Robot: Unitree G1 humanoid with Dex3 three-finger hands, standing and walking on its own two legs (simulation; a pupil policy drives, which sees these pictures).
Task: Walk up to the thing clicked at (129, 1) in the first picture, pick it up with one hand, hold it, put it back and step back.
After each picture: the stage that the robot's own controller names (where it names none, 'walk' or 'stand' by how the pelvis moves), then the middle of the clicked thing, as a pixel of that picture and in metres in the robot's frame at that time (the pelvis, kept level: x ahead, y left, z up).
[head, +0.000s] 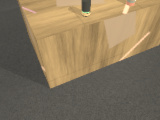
stand; out of the picture +1.21 -0.41 -0.12
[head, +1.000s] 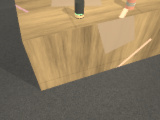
sink last; (131, 0) +1.11 -0.36 -0.09
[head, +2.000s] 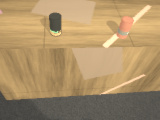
rise first; (124, 27) +0.78 -0.23 -0.08
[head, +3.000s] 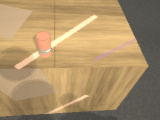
rise first; (44, 44) +0.60 +0.16 -0.07
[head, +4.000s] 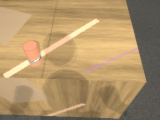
stand; (32, 53) +0.54 +0.24 -0.10
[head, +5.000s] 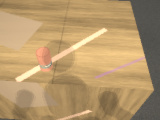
stand; (44, 59) +0.55 +0.19 -0.11
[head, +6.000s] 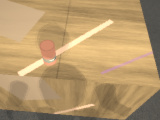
stand; (48, 53) +0.54 +0.15 -0.11
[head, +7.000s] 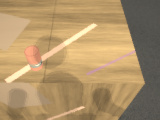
stand; (34, 58) +0.54 +0.23 -0.12
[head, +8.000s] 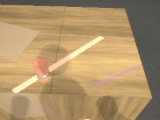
stand; (41, 69) +0.52 +0.20 -0.12
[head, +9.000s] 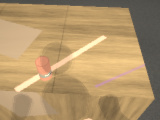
stand; (44, 68) +0.52 +0.18 -0.12
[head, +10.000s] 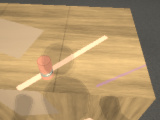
stand; (45, 68) +0.53 +0.18 -0.12
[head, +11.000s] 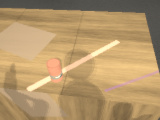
rise first; (55, 70) +0.52 +0.18 -0.12
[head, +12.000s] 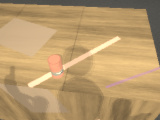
go down; (56, 66) +0.53 +0.17 -0.12
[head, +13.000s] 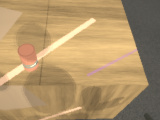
go down; (28, 58) +0.52 +0.17 -0.09
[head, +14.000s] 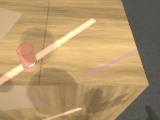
approach; (27, 57) +0.52 +0.18 -0.08
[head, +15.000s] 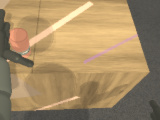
close in; (20, 44) +0.53 +0.18 -0.04
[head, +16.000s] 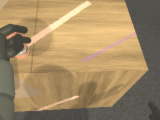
lift; (17, 44) +0.54 +0.19 -0.04
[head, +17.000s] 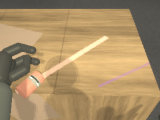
lift; (30, 84) +0.46 +0.24 -0.10
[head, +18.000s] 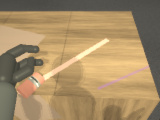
stand; (31, 85) +0.47 +0.25 -0.12
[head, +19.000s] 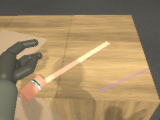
stand; (33, 88) +0.46 +0.25 -0.13
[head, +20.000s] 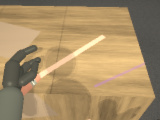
stand; (26, 83) +0.46 +0.25 -0.13
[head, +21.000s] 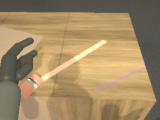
stand; (29, 86) +0.46 +0.25 -0.14
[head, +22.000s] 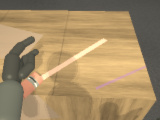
stand; (29, 85) +0.47 +0.25 -0.14
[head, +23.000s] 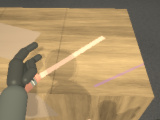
stand; (27, 83) +0.47 +0.26 -0.13
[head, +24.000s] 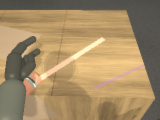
stand; (28, 85) +0.46 +0.25 -0.14
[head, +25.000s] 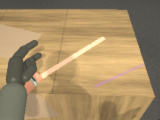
stand; (28, 83) +0.47 +0.25 -0.14
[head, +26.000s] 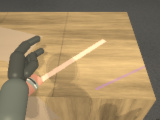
stand; (29, 86) +0.46 +0.25 -0.14
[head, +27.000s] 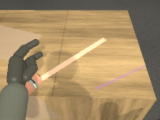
stand; (28, 86) +0.46 +0.25 -0.14
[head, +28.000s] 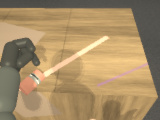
crouch; (31, 82) +0.48 +0.25 -0.14
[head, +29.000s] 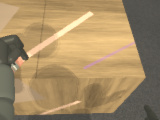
lower; (7, 68) +0.48 +0.26 -0.10
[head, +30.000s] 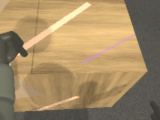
lower; (0, 63) +0.47 +0.26 -0.07
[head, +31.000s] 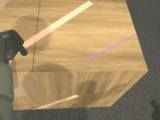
lower; (0, 60) +0.48 +0.25 -0.07
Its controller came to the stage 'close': yes
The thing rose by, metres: 0.01
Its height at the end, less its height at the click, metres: -0.02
